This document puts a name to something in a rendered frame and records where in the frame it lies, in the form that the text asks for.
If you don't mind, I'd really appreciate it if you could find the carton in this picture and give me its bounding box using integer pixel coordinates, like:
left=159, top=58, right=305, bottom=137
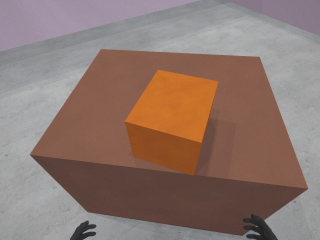
left=125, top=70, right=218, bottom=176

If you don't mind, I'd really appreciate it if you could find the right robot hand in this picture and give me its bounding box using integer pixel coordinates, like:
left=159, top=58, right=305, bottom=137
left=243, top=214, right=278, bottom=240

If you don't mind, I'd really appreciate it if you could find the left robot hand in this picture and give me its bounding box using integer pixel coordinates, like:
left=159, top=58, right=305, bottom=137
left=70, top=220, right=96, bottom=240

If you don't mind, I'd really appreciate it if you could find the pedestal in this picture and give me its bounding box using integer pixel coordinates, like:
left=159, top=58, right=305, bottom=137
left=30, top=49, right=308, bottom=236

